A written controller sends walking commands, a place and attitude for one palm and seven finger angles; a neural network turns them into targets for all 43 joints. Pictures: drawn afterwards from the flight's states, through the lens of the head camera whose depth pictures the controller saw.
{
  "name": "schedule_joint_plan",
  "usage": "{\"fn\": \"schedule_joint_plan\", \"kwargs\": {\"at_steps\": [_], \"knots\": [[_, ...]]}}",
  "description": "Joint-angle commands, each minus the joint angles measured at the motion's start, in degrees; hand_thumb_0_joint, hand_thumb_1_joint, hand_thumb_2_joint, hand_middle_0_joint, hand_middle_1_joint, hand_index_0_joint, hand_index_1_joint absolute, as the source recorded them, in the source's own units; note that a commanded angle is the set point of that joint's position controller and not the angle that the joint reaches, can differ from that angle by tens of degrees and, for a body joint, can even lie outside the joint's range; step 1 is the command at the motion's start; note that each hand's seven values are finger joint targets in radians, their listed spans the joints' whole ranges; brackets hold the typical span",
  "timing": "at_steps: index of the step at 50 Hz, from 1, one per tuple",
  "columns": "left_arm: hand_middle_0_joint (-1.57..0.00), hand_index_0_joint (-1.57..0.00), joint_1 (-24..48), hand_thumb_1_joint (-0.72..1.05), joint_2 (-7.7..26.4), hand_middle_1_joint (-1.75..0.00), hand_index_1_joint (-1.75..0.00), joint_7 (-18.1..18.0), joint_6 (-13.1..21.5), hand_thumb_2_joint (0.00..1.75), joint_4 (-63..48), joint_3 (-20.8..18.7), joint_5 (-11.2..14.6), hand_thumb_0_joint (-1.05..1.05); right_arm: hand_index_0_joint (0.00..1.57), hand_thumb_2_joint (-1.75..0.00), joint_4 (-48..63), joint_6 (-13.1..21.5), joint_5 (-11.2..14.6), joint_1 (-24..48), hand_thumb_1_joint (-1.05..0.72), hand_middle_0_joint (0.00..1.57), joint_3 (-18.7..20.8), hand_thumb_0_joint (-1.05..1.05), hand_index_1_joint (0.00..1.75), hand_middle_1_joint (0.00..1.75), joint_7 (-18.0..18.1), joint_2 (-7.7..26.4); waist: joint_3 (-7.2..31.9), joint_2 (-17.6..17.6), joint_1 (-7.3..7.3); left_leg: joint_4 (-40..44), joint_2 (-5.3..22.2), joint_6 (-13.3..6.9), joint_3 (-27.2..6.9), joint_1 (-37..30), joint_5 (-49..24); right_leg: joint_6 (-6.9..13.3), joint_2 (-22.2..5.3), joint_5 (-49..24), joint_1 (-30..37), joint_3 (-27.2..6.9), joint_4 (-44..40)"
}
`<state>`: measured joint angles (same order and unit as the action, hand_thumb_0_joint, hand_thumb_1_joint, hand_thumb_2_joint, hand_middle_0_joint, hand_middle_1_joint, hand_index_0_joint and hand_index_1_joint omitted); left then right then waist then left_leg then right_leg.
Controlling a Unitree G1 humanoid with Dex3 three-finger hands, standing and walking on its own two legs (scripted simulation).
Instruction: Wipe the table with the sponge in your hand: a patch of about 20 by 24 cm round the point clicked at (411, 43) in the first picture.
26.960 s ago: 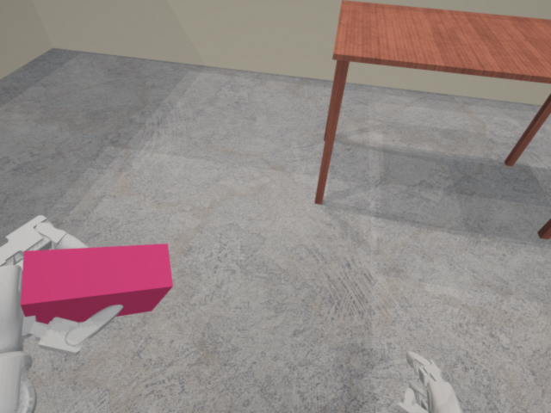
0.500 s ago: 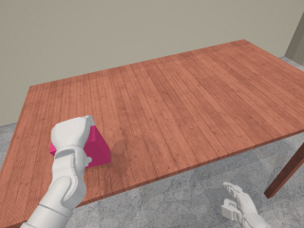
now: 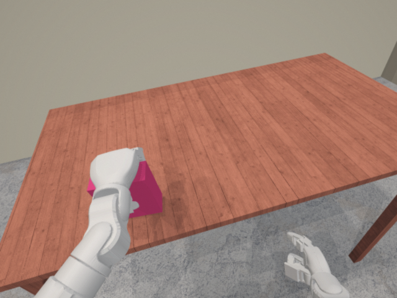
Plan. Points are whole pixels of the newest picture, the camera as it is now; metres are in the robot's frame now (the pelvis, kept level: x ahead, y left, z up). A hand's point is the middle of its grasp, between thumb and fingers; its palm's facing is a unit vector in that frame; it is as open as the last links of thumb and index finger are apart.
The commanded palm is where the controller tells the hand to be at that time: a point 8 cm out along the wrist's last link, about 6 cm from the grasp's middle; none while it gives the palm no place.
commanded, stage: slide across to the third lane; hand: left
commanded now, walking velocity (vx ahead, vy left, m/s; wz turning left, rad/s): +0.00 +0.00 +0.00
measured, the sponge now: (132, 197) +0.30 +0.20 +0.05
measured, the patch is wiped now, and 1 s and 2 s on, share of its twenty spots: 0.50 0.70 1.00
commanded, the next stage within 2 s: wipe forward along the third lane in 0.22 s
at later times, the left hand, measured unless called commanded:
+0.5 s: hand (147, 179) +0.32 +0.16 +0.10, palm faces +0.07 -0.11 -0.99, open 9.2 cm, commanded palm +0.30 +0.16 +0.15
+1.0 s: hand (149, 163) +0.36 +0.17 +0.10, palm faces +0.00 -0.05 -1.00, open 9.2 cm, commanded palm +0.35 +0.17 +0.13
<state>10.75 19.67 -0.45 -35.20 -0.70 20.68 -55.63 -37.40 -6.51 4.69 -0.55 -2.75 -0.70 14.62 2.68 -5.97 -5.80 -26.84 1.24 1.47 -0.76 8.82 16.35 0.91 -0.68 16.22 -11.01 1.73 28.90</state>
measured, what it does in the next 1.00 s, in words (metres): stands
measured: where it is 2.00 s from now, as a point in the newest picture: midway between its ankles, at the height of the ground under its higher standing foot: outside the picture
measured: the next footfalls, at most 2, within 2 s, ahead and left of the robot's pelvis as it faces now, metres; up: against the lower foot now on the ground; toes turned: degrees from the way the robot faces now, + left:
none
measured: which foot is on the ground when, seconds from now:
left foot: down 0.00-1.00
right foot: down 0.00-1.00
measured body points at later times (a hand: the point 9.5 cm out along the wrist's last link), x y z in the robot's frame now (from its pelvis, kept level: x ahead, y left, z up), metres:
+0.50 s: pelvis -0.02 -0.01 +0.00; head -0.05 -0.05 +0.45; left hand +0.31 +0.16 +0.16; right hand +0.22 -0.21 -0.08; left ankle -0.02 +0.14 -0.74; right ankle -0.01 -0.11 -0.74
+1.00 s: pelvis -0.02 -0.02 +0.00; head -0.04 -0.06 +0.45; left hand +0.36 +0.17 +0.15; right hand +0.15 -0.26 -0.12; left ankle -0.02 +0.14 -0.74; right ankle -0.01 -0.11 -0.74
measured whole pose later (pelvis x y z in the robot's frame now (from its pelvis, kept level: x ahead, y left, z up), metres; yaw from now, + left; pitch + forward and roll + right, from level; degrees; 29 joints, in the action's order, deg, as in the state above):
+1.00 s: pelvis -0.02 -0.02 +0.00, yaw -1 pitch +1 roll +1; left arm 32.2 14.7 -4.5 -30.9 32.8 16.9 -55.2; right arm -42.1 -7.5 4.8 -6.3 -1.4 2.9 16.2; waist 4.7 -4.7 -2.0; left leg -25.8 2.5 1.8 -0.4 13.3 13.7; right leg 2.2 0.7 13.7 -16.3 1.4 28.9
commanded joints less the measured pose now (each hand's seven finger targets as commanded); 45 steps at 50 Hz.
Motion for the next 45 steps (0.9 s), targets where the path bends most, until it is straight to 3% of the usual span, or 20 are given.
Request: {"fn": "schedule_joint_plan", "kwargs": {"at_steps": [1,2,5,7,8,12,14,17,18,22,24,27,29,32,35,37,39,42,43,45], "knots": [[-1.2,-1.2,17.3,0.1,0.6,-1.6,-1.6,-1.7,1.2,1.3,-7.8,-1.9,0.6,0.0,0.2,-0.9,9.7,2.8,0.1,13.4,-0.9,0.2,2.2,0.0,0.3,0.3,-0.4,4.8,10.9,8.4,1.01,3.0,-2.5,-3.5,1.6,-1.2,-15.4,2.5,2.2,-16.0,4.9,0.0,-4.0],[-1.2,-1.2,17.6,0.1,1.7,-1.6,-1.6,-2.1,1.0,1.3,-8.6,-3.2,0.7,0.0,0.2,-0.9,10.3,3.0,0.0,14.5,-0.9,0.2,1.9,0.0,0.3,0.3,-0.5,4.8,11.5,8.1,0.56,3.2,-2.5,-3.6,1.4,-1.4,-15.0,2.8,2.5,-15.6,5.3,-1.0,-4.2],[-1.2,-1.2,17.4,0.1,-2.8,-1.6,-1.6,-2.3,0.5,1.3,-6.6,0.7,0.8,0.0,0.2,-0.9,9.6,2.8,0.2,13.9,-0.9,0.2,2.2,0.0,0.3,0.3,-1.2,4.5,11.1,9.0,1.14,2.8,-2.5,-3.5,1.8,-1.3,-16.0,2.6,2.3,-17.1,4.9,0.2,-3.7],[-1.2,-1.2,18.3,0.1,0.3,-1.6,-1.6,-2.8,0.2,1.3,-7.1,-2.2,0.9,0.0,0.2,-0.9,9.8,2.6,0.2,14.9,-0.9,0.2,2.2,0.0,0.3,0.3,-1.2,4.6,11.1,9.2,0.72,3.2,-2.3,-3.5,1.5,-1.1,-14.8,2.7,2.5,-15.3,5.1,-0.9,-4.3],[-1.2,-1.2,20.8,0.1,-3.2,-1.6,-1.6,-2.9,0.2,1.3,-6.9,1.1,0.8,0.0,0.2,-0.9,9.8,2.9,0.2,14.5,-0.9,0.2,1.9,0.0,0.3,0.3,-1.3,4.2,11.7,9.8,1.38,2.7,-2.6,-3.7,2.2,-1.2,-14.9,2.4,2.2,-15.7,5.0,0.0,-3.9],[-1.2,-1.2,22.8,0.1,-0.7,-1.6,-1.6,-3.5,-0.2,1.3,-5.1,-1.3,1.2,0.0,0.2,-0.9,9.3,2.2,0.4,15.4,-0.9,0.2,2.0,0.0,0.3,0.3,-1.0,4.5,9.7,9.0,1.23,3.9,-2.3,-3.4,1.9,-0.7,-12.7,2.6,2.4,-12.6,4.1,-0.9,-5.1],[-1.2,-1.2,24.3,0.1,-4.4,-1.6,-1.6,-3.7,-0.1,1.3,-2.7,2.1,1.1,0.0,0.2,-0.9,8.7,2.5,0.5,14.4,-0.9,0.2,2.1,0.0,0.3,0.3,-1.1,4.3,9.8,9.0,1.92,3.5,-2.4,-3.4,2.2,-1.2,-12.8,2.5,2.3,-12.6,3.3,0.1,-4.8],[-1.2,-1.2,22.8,0.1,0.4,-1.6,-1.6,-4.4,-0.4,1.3,-1.5,-3.0,1.1,0.0,0.2,-0.9,8.8,2.0,0.3,15.0,-0.9,0.2,2.2,0.0,0.3,0.3,-1.2,4.7,10.6,9.5,0.67,3.9,-2.5,-3.3,2.1,-0.3,-12.6,2.7,2.5,-12.9,4.9,-1.3,-5.2],[-1.2,-1.2,24.2,0.1,-2.2,-1.6,-1.6,-4.5,-0.4,1.3,-0.7,-0.7,1.0,0.0,0.2,-0.9,8.9,2.1,0.3,14.8,-0.9,0.2,2.0,0.0,0.3,0.3,-1.0,4.4,11.0,10.7,1.18,3.6,-2.7,-3.5,2.8,-0.2,-12.4,2.3,2.1,-12.6,4.9,-0.5,-5.0],[-1.2,-1.2,26.6,0.1,2.2,-1.6,-1.6,-5.0,-0.8,1.3,2.9,-4.9,0.4,0.0,0.2,-0.9,8.2,1.6,0.3,14.7,-0.9,0.2,2.1,0.0,0.3,0.3,-0.2,5.0,10.2,9.7,1.0,4.4,-2.7,-3.2,2.5,0.7,-10.3,2.5,2.3,-9.7,4.2,-1.6,-6.0],[-1.2,-1.2,29.7,0.1,-1.1,-1.6,-1.6,-4.9,-1.1,1.3,7.1,-1.2,-0.2,0.0,0.2,-0.9,7.3,1.7,0.5,13.9,-0.9,0.2,2.0,0.0,0.3,0.3,0.2,4.9,8.4,9.5,2.42,4.1,-2.8,-3.2,3.1,0.8,-9.2,2.3,2.0,-8.4,2.1,-0.9,-6.3],[-1.2,-1.2,30.9,0.1,4.6,-1.6,-1.6,-5.2,-1.4,1.3,11.5,-6.6,-0.9,0.0,0.2,-0.9,6.9,1.6,0.3,13.4,-0.9,0.2,2.0,0.0,0.3,0.3,1.0,5.5,9.2,10.2,1.4,4.7,-3.0,-3.2,2.8,1.9,-7.2,2.3,2.1,-5.4,2.5,-2.1,-7.2],[-1.2,-1.2,34.0,0.1,0.6,-1.6,-1.6,-5.0,-0.9,1.3,14.1,-3.2,-0.8,0.0,0.2,-0.9,6.5,1.8,0.5,12.6,-0.9,0.2,2.0,0.0,0.3,0.3,1.5,5.2,8.8,11.0,2.68,4.4,-3.0,-3.2,3.3,2.1,-6.8,2.0,1.8,-5.5,1.5,-1.5,-7.0],[-1.2,-1.2,33.1,0.1,3.3,-1.6,-1.6,-5.0,0.1,1.3,16.3,-6.6,-0.1,0.0,0.2,-0.9,6.9,1.9,0.2,11.8,-0.9,0.2,2.2,0.0,0.3,0.3,1.9,5.6,11.0,11.1,1.65,4.5,-3.3,-3.2,3.0,2.5,-6.7,1.9,1.9,-5.8,2.9,-2.2,-7.3],[-1.2,-1.2,35.9,0.1,1.3,-1.6,-1.6,-5.1,1.3,1.3,20.4,-5.0,0.1,0.0,0.2,-0.9,6.1,2.1,0.3,9.9,-0.9,0.2,2.3,0.0,0.3,0.3,2.6,5.9,9.8,12.1,2.95,4.3,-3.2,-3.2,3.3,3.4,-5.9,1.6,1.6,-5.7,1.3,-1.7,-7.2],[-1.2,-1.2,35.6,0.1,6.0,-1.6,-1.6,-5.4,2.0,1.3,22.8,-9.3,-0.4,0.0,0.2,-0.9,5.7,1.9,0.0,9.1,-0.9,0.2,2.3,0.0,0.3,0.3,3.1,6.3,9.7,12.3,2.45,4.6,-3.1,-3.1,3.0,4.3,-5.2,1.6,1.7,-4.1,1.2,-2.8,-7.9],[-1.2,-1.2,36.9,0.1,1.7,-1.6,-1.6,-5.4,2.8,1.3,23.9,-5.6,-0.5,0.0,0.2,-0.9,5.9,2.2,0.1,8.0,-0.9,0.2,2.6,0.0,0.3,0.3,3.1,6.0,10.5,12.0,3.21,3.9,-3.3,-3.3,3.4,4.0,-6.1,1.5,1.6,-6.3,1.0,-1.9,-7.0],[-1.2,-1.2,36.3,0.1,4.5,-1.6,-1.6,-5.7,3.5,1.3,25.8,-8.5,-0.5,0.0,0.2,-0.9,5.9,1.9,0.1,7.3,-0.9,0.2,2.7,0.0,0.3,0.3,3.2,6.4,10.8,12.0,2.77,4.2,-3.1,-3.1,3.0,4.9,-5.8,1.6,1.7,-5.8,1.1,-2.5,-7.5],[-1.2,-1.2,37.2,0.1,2.2,-1.6,-1.6,-5.8,3.8,1.3,25.8,-6.3,-0.3,0.0,0.2,-0.9,6.0,2.0,0.2,7.1,-0.9,0.2,2.8,0.0,0.3,0.3,3.3,6.3,10.7,11.8,3.32,3.8,-3.2,-3.3,3.5,4.9,-5.7,1.4,1.5,-6.2,0.9,-2.2,-7.3],[-1.2,-1.2,37.9,0.1,3.5,-1.6,-1.6,-5.9,4.1,1.3,28.9,-7.3,-0.8,0.0,0.2,-0.9,5.1,1.9,0.1,5.8,-0.9,0.2,3.0,0.0,0.3,0.3,3.5,6.7,9.5,12.4,3.68,3.8,-3.1,-3.2,3.3,5.7,-5.2,1.4,1.6,-5.9,-0.2,-2.0,-7.1]]}}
